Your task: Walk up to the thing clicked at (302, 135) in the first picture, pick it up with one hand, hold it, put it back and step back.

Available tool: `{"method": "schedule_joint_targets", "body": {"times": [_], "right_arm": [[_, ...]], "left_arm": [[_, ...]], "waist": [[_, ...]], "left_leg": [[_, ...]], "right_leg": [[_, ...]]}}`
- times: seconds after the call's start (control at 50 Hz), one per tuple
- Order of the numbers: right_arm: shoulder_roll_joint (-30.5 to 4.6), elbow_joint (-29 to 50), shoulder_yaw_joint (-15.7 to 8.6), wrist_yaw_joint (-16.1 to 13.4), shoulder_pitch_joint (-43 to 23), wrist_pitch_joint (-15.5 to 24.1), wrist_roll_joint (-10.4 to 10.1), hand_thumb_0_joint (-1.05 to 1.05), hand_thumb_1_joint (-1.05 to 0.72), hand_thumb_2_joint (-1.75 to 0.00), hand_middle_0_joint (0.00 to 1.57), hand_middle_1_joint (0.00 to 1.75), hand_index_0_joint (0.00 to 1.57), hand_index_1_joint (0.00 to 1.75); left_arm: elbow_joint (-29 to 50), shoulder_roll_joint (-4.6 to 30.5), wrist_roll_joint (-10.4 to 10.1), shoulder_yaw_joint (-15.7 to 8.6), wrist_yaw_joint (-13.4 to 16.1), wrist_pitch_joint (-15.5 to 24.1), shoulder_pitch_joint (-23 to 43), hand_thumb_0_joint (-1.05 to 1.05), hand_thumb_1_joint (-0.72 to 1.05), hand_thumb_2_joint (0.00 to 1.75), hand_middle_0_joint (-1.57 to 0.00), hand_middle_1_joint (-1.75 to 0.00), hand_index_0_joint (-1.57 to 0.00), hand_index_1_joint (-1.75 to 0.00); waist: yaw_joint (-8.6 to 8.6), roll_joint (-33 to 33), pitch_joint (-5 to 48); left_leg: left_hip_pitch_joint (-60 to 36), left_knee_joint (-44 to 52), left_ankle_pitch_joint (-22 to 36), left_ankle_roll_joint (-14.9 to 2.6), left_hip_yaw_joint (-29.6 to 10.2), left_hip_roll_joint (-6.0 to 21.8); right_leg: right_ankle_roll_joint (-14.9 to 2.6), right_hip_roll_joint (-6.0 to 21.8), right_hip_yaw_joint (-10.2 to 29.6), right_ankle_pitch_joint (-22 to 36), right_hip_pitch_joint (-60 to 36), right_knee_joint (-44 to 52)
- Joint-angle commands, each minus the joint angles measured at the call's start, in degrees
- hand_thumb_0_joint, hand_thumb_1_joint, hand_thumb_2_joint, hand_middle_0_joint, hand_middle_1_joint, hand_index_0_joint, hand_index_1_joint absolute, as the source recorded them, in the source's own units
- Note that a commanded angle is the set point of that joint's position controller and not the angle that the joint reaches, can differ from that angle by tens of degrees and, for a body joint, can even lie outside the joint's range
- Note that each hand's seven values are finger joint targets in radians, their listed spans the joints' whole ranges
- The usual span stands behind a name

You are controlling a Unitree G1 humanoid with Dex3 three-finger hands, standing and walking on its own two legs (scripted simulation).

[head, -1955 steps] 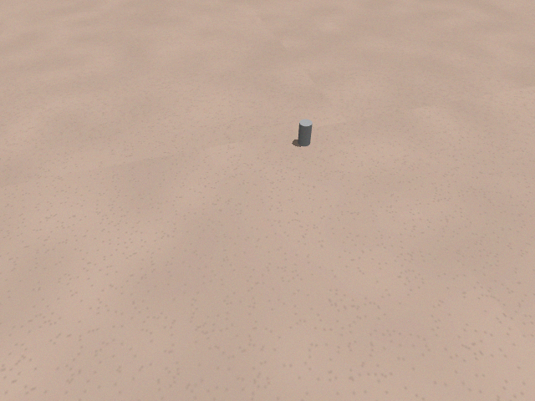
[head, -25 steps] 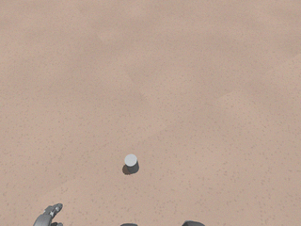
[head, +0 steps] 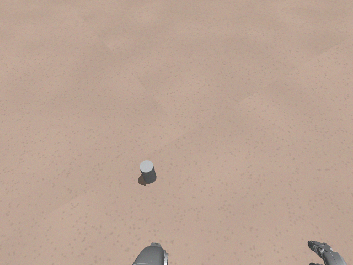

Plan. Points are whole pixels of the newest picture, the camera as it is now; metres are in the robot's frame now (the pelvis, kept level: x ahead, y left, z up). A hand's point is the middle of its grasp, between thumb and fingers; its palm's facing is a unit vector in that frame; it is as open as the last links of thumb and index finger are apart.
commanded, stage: step back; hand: left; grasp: from the side
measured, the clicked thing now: (148, 172) +0.66 +0.22 -0.68
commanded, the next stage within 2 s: stand in 1.76 s
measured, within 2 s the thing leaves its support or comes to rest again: neither
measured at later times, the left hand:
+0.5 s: hand out of the picture -0.08 +0.28 -0.14, palm faces +0.04 -0.93 -0.38, open 7.4 cm
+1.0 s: hand out of the picture -0.25 +0.26 -0.13, palm faces +0.07 -0.91 -0.40, open 7.4 cm
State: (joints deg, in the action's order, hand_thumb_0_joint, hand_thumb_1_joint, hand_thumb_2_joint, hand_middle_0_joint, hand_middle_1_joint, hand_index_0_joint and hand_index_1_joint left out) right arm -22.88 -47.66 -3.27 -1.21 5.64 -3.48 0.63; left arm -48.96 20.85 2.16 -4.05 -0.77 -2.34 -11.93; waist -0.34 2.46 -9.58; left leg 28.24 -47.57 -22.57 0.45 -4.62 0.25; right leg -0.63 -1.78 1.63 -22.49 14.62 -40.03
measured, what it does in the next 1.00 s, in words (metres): walks backwards: left foot, then right foot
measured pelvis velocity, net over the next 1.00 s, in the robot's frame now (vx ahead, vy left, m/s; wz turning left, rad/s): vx -0.29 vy -0.02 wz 0.07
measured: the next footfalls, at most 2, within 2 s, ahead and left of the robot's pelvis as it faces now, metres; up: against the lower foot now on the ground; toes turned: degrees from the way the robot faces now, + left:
left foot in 0.28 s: -0.07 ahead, +0.12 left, +0.00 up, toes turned +3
right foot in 0.62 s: -0.23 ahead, -0.14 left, +0.00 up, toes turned +4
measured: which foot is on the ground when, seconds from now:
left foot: up 0.00-0.26, down 0.28-0.66, up 0.68-0.90, down 0.92-1.00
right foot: down 0.00-0.30, up 0.32-0.60, down 0.62-1.00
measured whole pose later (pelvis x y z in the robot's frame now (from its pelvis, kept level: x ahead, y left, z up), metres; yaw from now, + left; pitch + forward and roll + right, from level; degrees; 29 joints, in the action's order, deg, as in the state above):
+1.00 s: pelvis -0.29 -0.02 +0.01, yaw +4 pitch -3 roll +2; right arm -20.5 -56.8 -3.4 0.9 13.3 -0.6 2.2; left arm -54.0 23.1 2.0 -3.7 -0.8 -1.1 -13.0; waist -1.2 -1.8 -3.9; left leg 15.0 -34.3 -16.9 -1.4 -1.1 -2.9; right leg -0.7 2.7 0.9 -27.1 17.4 -43.6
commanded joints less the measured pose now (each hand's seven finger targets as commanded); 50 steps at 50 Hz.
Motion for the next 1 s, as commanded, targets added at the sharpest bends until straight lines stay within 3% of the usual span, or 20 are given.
{"method": "schedule_joint_targets", "body": {"times": [0.0,0.12,0.18,0.24,0.26,0.28,0.3,0.36,0.52,0.58,0.6,0.62,0.64,0.7,0.8,0.88,0.9,0.92,0.94,0.98], "right_arm": [[-11.3,3.6,-3.3,-0.8,3.1,1.4,-0.9,0.0,-0.9,-0.9,0.2,0.3,0.2,0.3],[-9.3,3.2,-2.1,-0.8,4.0,2.2,0.2,0.0,-0.9,-0.9,0.2,0.3,0.2,0.3],[-8.8,2.6,-2.2,-0.5,6.0,2.6,0.5,0.0,-0.9,-0.9,0.2,0.3,0.2,0.3],[-10.4,-0.1,-3.1,-0.4,11.1,2.8,1.1,0.0,-0.9,-0.9,0.2,0.3,0.2,0.3],[-14.5,0.5,-4.2,-0.3,9.7,2.8,2.1,0.0,-0.9,-0.9,0.2,0.3,0.2,0.3],[-21.4,2.1,-5.1,0.5,6.0,2.4,1.6,0.0,-0.9,-0.9,0.2,0.3,0.2,0.3],[-21.1,2.5,-5.3,0.4,5.1,2.9,1.9,0.0,-0.9,-0.9,0.2,0.3,0.2,0.3],[-14.4,3.0,-2.9,-0.5,-1.1,3.3,2.1,0.0,-0.9,-0.9,0.2,0.3,0.2,0.3],[-14.3,3.0,-3.5,-0.2,3.3,2.1,1.8,0.0,-0.9,-0.9,0.2,0.3,0.2,0.3],[-15.1,2.9,-3.5,0.3,0.8,0.9,1.0,0.0,-0.9,-0.9,0.2,0.3,0.2,0.3],[-12.2,3.0,-2.8,0.5,1.3,0.8,0.8,0.0,-0.9,-0.9,0.2,0.3,0.2,0.3],[-8.8,5.2,-1.9,0.3,-2.0,1.5,0.3,0.0,-0.9,-0.9,0.2,0.3,0.2,0.3],[-10.6,4.8,-2.9,-0.5,-3.7,1.3,0.7,0.0,-0.9,-0.9,0.2,0.3,0.2,0.3],[-10.5,1.1,-2.8,-0.2,1.9,2.0,-0.1,0.0,-0.9,-0.9,0.2,0.3,0.2,0.3],[-9.1,0.9,-2.1,0.9,0.2,3.5,1.1,0.0,-0.9,-0.9,0.2,0.3,0.2,0.3],[-8.9,-3.5,-3.1,1.2,5.4,4.6,1.0,0.0,-0.9,-0.9,0.2,0.3,0.2,0.3],[-10.2,-4.6,-3.7,1.0,7.9,5.1,1.4,0.0,-0.9,-0.9,0.2,0.3,0.2,0.3],[-14.1,-4.2,-4.2,0.9,6.3,5.4,1.7,0.0,-0.9,-0.9,0.2,0.3,0.2,0.3],[-17.9,-3.8,-4.8,1.3,5.9,5.4,1.4,0.0,-0.9,-0.9,0.2,0.3,0.2,0.3],[-13.4,-3.0,-3.2,1.2,2.4,6.3,1.9,0.0,-0.9,-0.9,0.2,0.3,0.2,0.3]], "left_arm": [[8.6,16.7,0.2,-4.7,2.3,1.9,8.9,0.0,0.9,0.9,-0.2,-0.3,-0.2,-0.3],[8.2,14.1,0.5,-4.4,2.8,1.4,2.2,0.0,0.9,0.9,-0.2,-0.3,-0.2,-0.3],[8.9,14.4,-0.1,-4.2,3.0,0.8,2.3,0.0,0.9,0.9,-0.2,-0.3,-0.2,-0.3],[9.8,13.6,-1.1,-3.0,2.4,-0.4,4.3,0.0,0.9,0.9,-0.2,-0.3,-0.2,-0.3],[9.7,11.6,-1.2,-2.3,2.2,-0.5,2.3,0.0,0.9,0.9,-0.2,-0.3,-0.2,-0.3],[10.5,12.7,-1.7,-3.0,2.9,-0.4,6.9,0.0,0.9,0.9,-0.2,-0.3,-0.2,-0.3],[9.7,14.1,-0.6,-4.1,3.3,-0.6,8.9,0.0,0.9,0.9,-0.2,-0.3,-0.2,-0.3],[5.7,12.6,-2.1,-3.8,2.9,-1.0,1.9,0.0,0.9,0.9,-0.2,-0.3,-0.2,-0.3],[3.8,11.7,-1.1,-3.0,1.5,0.7,0.5,0.0,0.9,0.9,-0.2,-0.3,-0.2,-0.3],[-1.3,11.1,-0.6,-3.0,1.4,1.7,-7.5,0.0,0.9,0.9,-0.2,-0.3,-0.2,-0.3],[-1.9,13.3,0.3,-3.8,1.5,2.0,-7.6,0.0,0.9,0.9,-0.2,-0.3,-0.2,-0.3],[-0.1,19.6,0.9,-5.4,1.4,2.0,-6.0,0.0,0.9,0.9,-0.2,-0.3,-0.2,-0.3],[2.0,24.3,1.1,-6.1,1.6,1.9,-0.7,0.0,0.9,0.9,-0.2,-0.3,-0.2,-0.3],[3.5,16.3,0.5,-4.1,2.2,3.1,7.1,0.0,0.9,0.9,-0.2,-0.3,-0.2,-0.3],[1.9,16.5,1.1,-4.5,1.7,3.9,0.2,0.0,0.9,0.9,-0.2,-0.3,-0.2,-0.3],[1.9,15.0,0.3,-2.7,1.0,2.8,2.1,0.0,0.9,0.9,-0.2,-0.3,-0.2,-0.3],[1.5,12.6,0.2,-1.9,0.9,2.7,1.1,0.0,0.9,0.9,-0.2,-0.3,-0.2,-0.3],[1.6,9.6,-0.9,-1.0,0.6,2.8,2.8,0.0,0.9,0.9,-0.2,-0.3,-0.2,-0.3],[0.5,13.8,-0.9,-2.5,1.1,2.9,5.3,0.0,0.9,0.9,-0.2,-0.3,-0.2,-0.3],[-0.4,12.8,-1.2,-2.3,0.5,3.2,2.6,0.0,0.9,0.9,-0.2,-0.3,-0.2,-0.3]], "waist": [[1.88,-9.0,4.8],[-2.73,-12.3,9.1],[-2.27,-13.8,11.7],[0.57,-9.6,13.1],[-0.21,0.5,12.7],[2.1,12.9,11.0],[3.22,9.4,8.2],[-2.32,3.1,7.6],[1.58,8.6,13.2],[-1.79,8.0,15.8],[-1.15,2.4,13.1],[-3.44,-13.8,9.6],[-4.78,-17.4,5.8],[1.35,-5.9,4.1],[-3.5,-12.6,6.6],[-0.31,-10.6,6.6],[0.59,-5.5,8.5],[0.91,5.9,8.5],[2.1,5.9,6.8],[-0.52,1.8,4.1]], "left_leg": [[-0.8,-23.7,-5.5,-0.66,-7.0,-6.8],[1.1,-9.3,-8.5,1.12,-1.2,-5.0],[-4.7,6.7,-6.3,0.16,2.7,-2.4],[-16.6,24.8,9.9,-1.64,2.8,-1.2],[-21.2,27.1,12.1,-5.5,-12.2,9.3],[-11.0,30.3,18.2,-14.93,-25.1,21.1],[-3.5,31.9,16.3,-18.3,-29.5,23.5],[-7.2,26.7,22.3,-12.83,-11.7,14.8],[-20.6,21.9,18.1,-13.16,-8.5,13.7],[-14.9,18.3,11.0,-9.35,-5.1,11.2],[-5.6,13.4,3.7,-6.0,-3.4,8.0],[6.6,3.8,-6.0,-1.73,0.2,-2.9],[0.9,-8.4,-11.2,0.69,-3.8,-2.9],[0.6,-15.8,-2.8,-0.14,-4.9,-5.2],[-0.7,3.2,-5.6,0.66,1.3,-0.9],[-21.1,24.3,1.4,-1.04,4.9,-3.1],[-26.8,26.1,0.4,-2.02,-1.1,0.0],[-24.2,31.9,-15.4,-7.38,-21.8,11.3],[-12.5,36.4,-26.9,-13.57,-28.5,18.0],[-12.3,34.9,-18.2,-11.79,-22.3,14.4]], "right_leg": [[-12.4,17.8,16.8,18.4,10.1,18.7],[-11.55,15.5,11.0,28.8,-7.6,12.5],[-10.62,16.1,11.5,31.3,-9.8,9.3],[-6.28,13.3,9.5,22.1,-1.0,3.5],[-2.89,7.2,5.9,9.4,9.9,-3.6],[-0.26,-1.9,-0.4,-13.4,11.3,-16.2],[-0.27,-2.1,7.9,-15.8,8.7,-27.0],[-0.85,-4.0,9.6,-6.6,12.1,-36.2],[1.57,0.7,0.8,-7.0,5.5,-2.9],[-1.03,-0.5,-3.6,3.4,-6.0,17.1],[-2.49,2.8,4.6,1.4,-8.9,17.8],[-8.28,15.7,24.9,-7.5,-5.5,23.0],[-16.38,26.8,35.3,-11.6,11.2,27.3],[-10.21,15.8,14.0,7.8,6.9,18.0],[-9.72,14.8,12.7,-0.4,-4.2,17.0],[-7.1,13.0,9.6,-6.5,7.0,14.0],[-5.48,11.4,7.3,-4.6,10.7,8.6],[-1.39,4.5,1.4,-8.0,17.4,1.4],[-0.87,3.5,-0.6,-11.1,11.0,-7.6],[-0.88,5.0,2.9,-6.6,10.7,-9.1]]}}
